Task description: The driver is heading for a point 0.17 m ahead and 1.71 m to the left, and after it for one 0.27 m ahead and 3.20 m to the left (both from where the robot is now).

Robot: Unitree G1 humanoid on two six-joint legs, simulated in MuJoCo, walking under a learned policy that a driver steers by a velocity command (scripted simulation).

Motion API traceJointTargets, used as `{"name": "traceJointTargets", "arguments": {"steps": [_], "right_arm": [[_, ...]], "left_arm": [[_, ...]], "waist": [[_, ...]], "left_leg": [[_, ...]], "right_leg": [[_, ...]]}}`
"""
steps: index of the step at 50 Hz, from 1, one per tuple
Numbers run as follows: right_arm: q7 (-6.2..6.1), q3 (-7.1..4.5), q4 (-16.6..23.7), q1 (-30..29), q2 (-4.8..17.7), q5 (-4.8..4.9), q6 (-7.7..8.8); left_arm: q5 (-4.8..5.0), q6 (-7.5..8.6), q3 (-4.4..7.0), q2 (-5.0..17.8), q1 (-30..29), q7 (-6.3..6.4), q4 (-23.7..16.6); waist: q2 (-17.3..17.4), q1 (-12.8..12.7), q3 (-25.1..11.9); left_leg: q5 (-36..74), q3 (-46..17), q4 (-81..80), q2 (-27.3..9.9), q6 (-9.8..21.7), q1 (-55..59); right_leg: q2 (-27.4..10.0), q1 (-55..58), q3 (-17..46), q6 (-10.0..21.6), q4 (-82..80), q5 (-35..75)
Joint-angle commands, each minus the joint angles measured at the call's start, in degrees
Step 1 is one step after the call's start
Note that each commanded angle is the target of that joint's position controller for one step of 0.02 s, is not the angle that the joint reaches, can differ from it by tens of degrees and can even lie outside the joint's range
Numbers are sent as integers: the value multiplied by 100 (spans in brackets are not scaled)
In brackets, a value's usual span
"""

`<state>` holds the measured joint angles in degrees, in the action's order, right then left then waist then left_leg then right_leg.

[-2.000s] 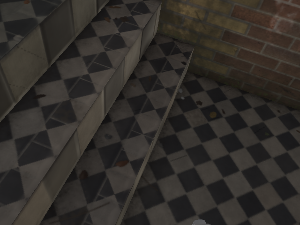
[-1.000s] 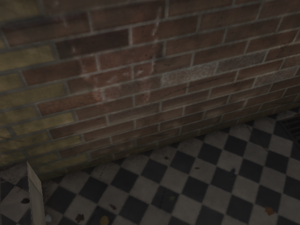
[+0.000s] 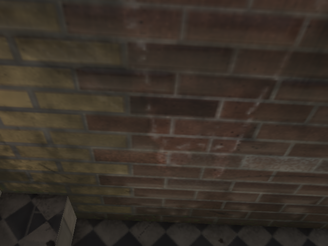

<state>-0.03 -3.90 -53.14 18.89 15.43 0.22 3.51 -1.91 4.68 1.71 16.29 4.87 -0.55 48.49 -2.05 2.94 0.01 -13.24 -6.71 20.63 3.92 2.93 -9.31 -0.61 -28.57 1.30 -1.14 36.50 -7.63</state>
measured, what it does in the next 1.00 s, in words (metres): steps on the spot, turning left: right foot, then left foot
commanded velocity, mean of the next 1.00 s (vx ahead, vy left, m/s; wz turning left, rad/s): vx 0.13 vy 0.03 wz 0.60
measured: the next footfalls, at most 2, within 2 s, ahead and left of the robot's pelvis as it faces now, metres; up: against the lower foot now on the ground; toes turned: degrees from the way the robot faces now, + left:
right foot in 0.08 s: +0.14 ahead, -0.11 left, +0.00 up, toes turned +4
left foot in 0.48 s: +0.08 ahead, +0.14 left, +0.00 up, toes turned +19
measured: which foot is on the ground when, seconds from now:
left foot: down 0.00-0.08, up 0.10-0.46, down 0.48-0.88, up 0.90-1.00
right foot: up 0.00-0.06, down 0.08-0.48, up 0.50-0.86, down 0.88-1.00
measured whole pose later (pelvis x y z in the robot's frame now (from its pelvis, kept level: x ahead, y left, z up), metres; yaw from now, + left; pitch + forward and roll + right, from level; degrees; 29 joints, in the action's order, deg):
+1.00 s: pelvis +0.00 +0.01 +0.00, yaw +36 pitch +0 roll +1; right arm 1.4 -4.2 -52.6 8.5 18.5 -2.9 -4.6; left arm -0.2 -1.0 2.1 15.5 13.5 5.4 50.0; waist 3.0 0.5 2.6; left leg -17.5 -6.3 58.3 7.9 -0.5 -29.2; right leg 0.4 -10.1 -0.5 1.7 22.3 -12.0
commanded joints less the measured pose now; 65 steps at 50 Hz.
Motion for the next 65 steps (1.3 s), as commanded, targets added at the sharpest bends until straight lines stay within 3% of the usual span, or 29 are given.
{"name": "traceJointTargets", "arguments": {"steps": [1,3,4,5,6,7,9,10,16,19,22,23,24,25,26,28,31,37,42,43,44,45,46,47,48,49,54,59,65], "right_arm": [[-32,-201,266,-47,943,-70,21],[-98,-148,257,-81,804,-8,-13],[-117,-77,331,-222,624,79,6],[-102,55,490,-145,184,190,43],[-173,-13,469,233,473,131,-19],[-180,-90,334,129,889,18,-40],[-112,-127,265,-181,836,-35,-112],[-81,-90,265,-211,691,-49,-160],[-13,-20,363,-651,396,-86,-397],[-5,-51,415,-823,525,-48,-457],[3,-63,457,-460,492,-71,-337],[3,-93,423,-377,614,-97,-329],[-55,-185,448,-270,1005,-152,-331],[-130,-355,457,-142,1805,-142,-366],[-160,-420,469,-22,1890,-120,-453],[-116,-260,642,-887,1303,-83,-559],[-90,-160,736,-1252,967,-14,-636],[-147,-200,505,-900,1135,-88,-756],[-46,-204,441,-1299,1206,-92,-792],[-94,-187,443,-1364,1111,-30,-774],[-117,-128,463,-1208,880,23,-737],[-134,-95,502,-1088,666,135,-640],[-160,-178,417,-1140,1143,-99,-592],[-131,-211,290,-1031,1160,-113,-595],[151,-234,382,-1268,1249,-460,-771],[259,-229,332,-1117,1092,-503,-820],[530,-131,302,-1354,826,-276,-810],[520,-37,414,-1537,772,-199,-747],[461,63,592,-1043,665,-107,-680]], "left_arm": [[72,-7,-101,141,-76,166,-326],[32,57,-77,315,523,235,-274],[-65,110,-16,563,883,281,-211],[-191,97,48,1016,1014,317,-274],[-69,-25,200,1353,1139,268,-111],[-4,-55,155,913,1104,243,-91],[19,-83,77,446,671,254,-197],[84,-56,66,391,580,294,-173],[59,103,191,556,842,130,64],[41,18,325,864,918,146,119],[229,-206,257,632,733,191,251],[164,-228,260,618,725,192,252],[88,-278,236,522,889,163,220],[129,-375,111,126,796,238,-131],[106,-473,67,250,712,301,-135],[155,-472,109,428,962,248,21],[84,-463,102,429,1123,208,92],[171,-439,44,317,830,279,-127],[276,-384,99,339,1321,377,-52],[226,-406,115,398,1437,447,-75],[163,-427,209,801,1348,530,-172],[100,-513,288,1183,743,574,-391],[27,-572,267,1039,453,534,-390],[73,-578,134,552,202,517,-472],[197,-584,387,1237,1142,732,-8],[215,-542,404,1307,1224,728,116],[66,-406,400,1008,1416,523,303],[11,-310,553,1335,1565,533,398],[-89,-390,696,1542,869,469,234]], "waist": [[1075,-56,-475],[1020,-389,-447],[612,-592,-657],[-503,-555,-909],[-1549,-450,-958],[-878,-407,-743],[-326,-282,-262],[-477,-210,-109],[-593,-286,-191],[-618,-434,-122],[-863,-124,-542],[-671,-93,-521],[326,-87,-479],[2069,-99,-248],[1667,110,-506],[1073,-380,-207],[1141,-416,-299],[1024,-82,-289],[1003,-395,-64],[797,-540,-18],[-38,-446,-1],[-1494,-346,30],[-966,-242,210],[-534,-71,212],[295,-276,94],[255,-212,193],[-539,-418,306],[-1046,-558,492],[-1492,-202,459]], "left_leg": [[3697,-747,424,-971,624,15],[2980,-1129,834,-919,514,-335],[2131,-1073,1364,-671,324,-839],[54,-453,2339,-143,83,-1776],[-2178,265,3012,275,94,-2162],[-1940,233,3603,-119,108,-2117],[-1128,181,3762,-456,-61,-1960],[-856,215,3695,-578,-128,-1976],[-350,666,2752,-644,-404,-1644],[-556,891,2233,-583,-337,-1504],[275,1217,1210,-377,-263,-573],[634,990,821,-432,-146,-200],[1373,-95,119,-1161,102,169],[3703,-1878,-67,-2365,910,505],[3754,-1882,-98,-2493,1398,366],[2246,-1081,-159,-1657,986,-156],[1800,-823,-131,-1248,740,-375],[527,-1876,-395,-1500,876,-195],[-492,-2211,-540,-1024,463,-865],[-1013,-2081,-522,-781,220,-1290],[-1566,-1542,294,-329,-135,-1814],[-1369,-27,2159,623,-403,-2154],[-1414,127,3445,93,-497,-1736],[-1286,82,4023,105,-449,-1380],[-402,-287,4457,-14,-337,-2810],[-308,-527,4709,-43,-327,-3284],[-98,-84,4914,-79,-516,-3281],[-155,351,3516,-423,-771,-2664],[-910,1225,1652,-464,-357,-390]], "right_leg": [[352,793,-296,149,-408,-481],[125,1686,-48,267,-1233,-155],[-476,2533,492,398,-1545,114],[-1765,3366,1673,704,-1736,1116],[-2394,3083,2415,1397,-1987,1726],[-2330,2752,2184,1470,-2090,1240],[-1730,2081,1280,1190,-2429,491],[-1684,1989,1043,1192,-2479,798],[-1559,1828,-57,1185,-2252,1231],[-1848,1906,-70,1232,-1991,1456],[-1326,2007,-710,922,-884,2233],[-1228,1643,-728,640,-634,1299],[-831,1019,-997,225,210,-383],[133,-375,-977,-164,1405,-2715],[66,-457,-302,-142,2389,-2883],[-52,-330,41,-45,2585,-1832],[111,28,-55,-7,2365,-1332],[249,491,150,28,1079,-1515],[537,1766,126,182,-783,-1337],[435,2293,189,272,-1654,-1018],[-551,2646,1108,475,-2415,-1597],[-1873,2174,2599,1088,-3183,-1955],[-2110,1237,2243,1488,-2981,-1153],[-1779,968,1751,1487,-2751,-527],[-2315,2267,2121,1230,-2696,-1178],[-2083,2715,1832,862,-2513,-1091],[-1579,2729,710,678,-2256,-540],[-1736,2487,339,843,-2503,-821],[-1843,1466,-553,789,-2189,-292]]}}
Velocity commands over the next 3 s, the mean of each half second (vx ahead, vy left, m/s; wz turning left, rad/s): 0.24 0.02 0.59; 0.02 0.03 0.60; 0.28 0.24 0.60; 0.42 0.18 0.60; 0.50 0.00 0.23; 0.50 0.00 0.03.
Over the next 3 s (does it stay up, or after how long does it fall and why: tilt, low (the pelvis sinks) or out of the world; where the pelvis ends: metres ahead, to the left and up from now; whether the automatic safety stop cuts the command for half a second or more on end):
stays up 0.02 0.73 0.41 its command is cut before an obstacle from the start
